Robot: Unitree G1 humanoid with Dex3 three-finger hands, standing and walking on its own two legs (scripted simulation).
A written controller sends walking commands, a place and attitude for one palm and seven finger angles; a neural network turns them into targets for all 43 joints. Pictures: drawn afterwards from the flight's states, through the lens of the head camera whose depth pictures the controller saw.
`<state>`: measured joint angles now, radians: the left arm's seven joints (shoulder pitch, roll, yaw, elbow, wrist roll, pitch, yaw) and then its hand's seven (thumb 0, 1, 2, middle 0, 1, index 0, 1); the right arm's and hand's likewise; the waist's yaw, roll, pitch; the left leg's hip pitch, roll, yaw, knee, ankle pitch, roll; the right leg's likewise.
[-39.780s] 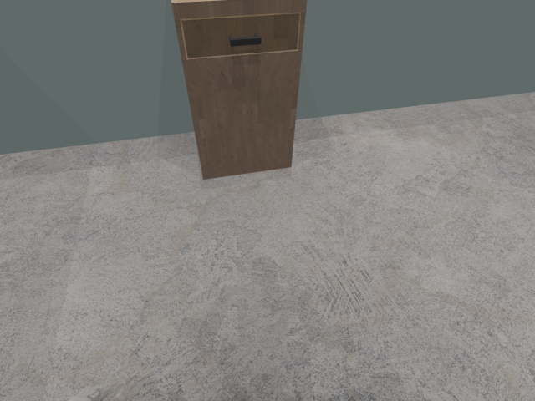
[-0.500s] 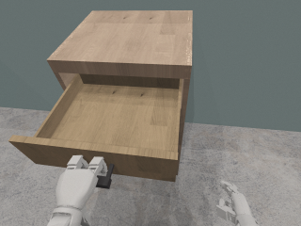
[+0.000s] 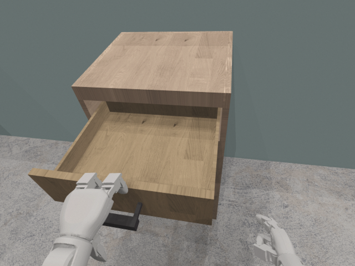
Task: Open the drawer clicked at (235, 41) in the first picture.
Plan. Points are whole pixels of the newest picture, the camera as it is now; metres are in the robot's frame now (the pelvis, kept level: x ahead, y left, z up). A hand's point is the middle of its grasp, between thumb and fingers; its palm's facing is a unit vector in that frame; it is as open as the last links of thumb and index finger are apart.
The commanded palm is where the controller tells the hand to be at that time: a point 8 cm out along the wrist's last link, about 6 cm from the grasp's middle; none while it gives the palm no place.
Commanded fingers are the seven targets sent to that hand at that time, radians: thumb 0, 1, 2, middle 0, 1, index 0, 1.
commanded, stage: lift the hand off the handle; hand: left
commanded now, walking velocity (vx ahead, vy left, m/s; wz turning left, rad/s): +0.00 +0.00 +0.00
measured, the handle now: (116, 211) +0.23 +0.20 -0.01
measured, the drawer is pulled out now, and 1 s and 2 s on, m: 0.30 0.30 0.30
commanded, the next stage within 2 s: draw the hand back to the body in 0.52 s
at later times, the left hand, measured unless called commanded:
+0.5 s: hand (89, 186) +0.21 +0.20 +0.14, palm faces +0.15 -0.13 -0.98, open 13.8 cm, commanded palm +0.17 +0.19 +0.19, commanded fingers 0.00 -0.50 0.30 -0.30 -1.20 -0.30 -1.20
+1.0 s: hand (77, 194) +0.20 +0.22 +0.13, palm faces +0.09 -0.13 -0.99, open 13.8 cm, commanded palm +0.16 +0.22 +0.19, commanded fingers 0.00 -0.50 0.30 -0.30 -1.20 -0.30 -1.20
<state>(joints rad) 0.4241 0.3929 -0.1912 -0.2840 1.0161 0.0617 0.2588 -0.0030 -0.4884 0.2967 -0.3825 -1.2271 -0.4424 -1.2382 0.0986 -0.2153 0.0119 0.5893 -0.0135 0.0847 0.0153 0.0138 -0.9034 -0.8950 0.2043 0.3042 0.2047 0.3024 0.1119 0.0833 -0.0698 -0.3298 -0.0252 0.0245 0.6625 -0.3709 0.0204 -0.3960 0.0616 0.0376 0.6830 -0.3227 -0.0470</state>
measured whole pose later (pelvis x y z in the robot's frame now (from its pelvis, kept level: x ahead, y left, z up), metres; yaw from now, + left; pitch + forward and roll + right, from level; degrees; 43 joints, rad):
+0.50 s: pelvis +0.01 +0.00 +0.01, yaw +0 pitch -1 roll +0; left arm 0.36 0.46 -0.11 -0.49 0.92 0.15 0.07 0.00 -0.49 0.30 -0.32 -1.20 -0.33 -1.20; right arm 0.06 -0.26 0.04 0.57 0.02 0.13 0.03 0.01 -0.90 -0.90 0.20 0.30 0.20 0.30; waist 0.12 0.11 -0.04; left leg -0.17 -0.02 0.02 0.51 -0.31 0.02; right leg -0.23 0.07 0.04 0.52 -0.26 -0.05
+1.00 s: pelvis +0.00 +0.01 +0.02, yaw +0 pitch -1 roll +0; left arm 0.42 0.48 -0.05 -0.48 0.89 0.12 0.05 0.00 -0.49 0.30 -0.32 -1.20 -0.32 -1.20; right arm 0.09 -0.26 0.05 0.57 0.03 0.13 0.03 0.01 -0.90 -0.90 0.20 0.30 0.20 0.30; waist 0.11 0.11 -0.03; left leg -0.18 -0.02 0.02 0.49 -0.30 0.03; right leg -0.24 0.06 0.04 0.50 -0.24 -0.04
